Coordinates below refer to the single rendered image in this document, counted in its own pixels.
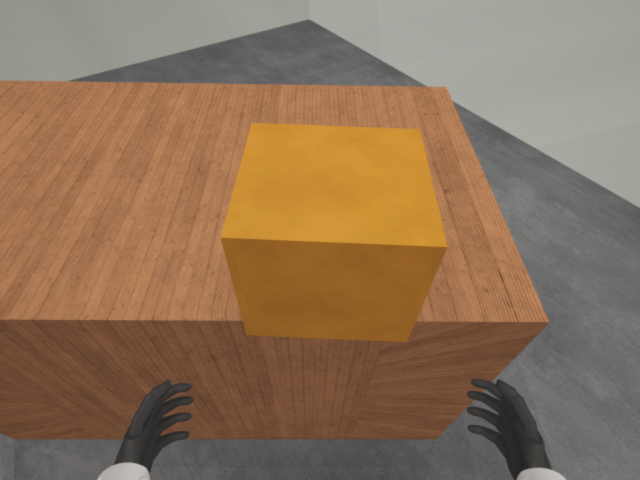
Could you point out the carton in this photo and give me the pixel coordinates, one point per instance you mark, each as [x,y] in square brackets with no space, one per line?
[333,232]

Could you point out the left robot hand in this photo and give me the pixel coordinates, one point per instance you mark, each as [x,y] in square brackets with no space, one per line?
[142,441]

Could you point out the pedestal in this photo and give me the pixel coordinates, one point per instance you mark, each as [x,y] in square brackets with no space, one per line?
[113,277]

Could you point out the right robot hand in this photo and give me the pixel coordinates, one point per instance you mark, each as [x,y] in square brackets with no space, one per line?
[518,438]

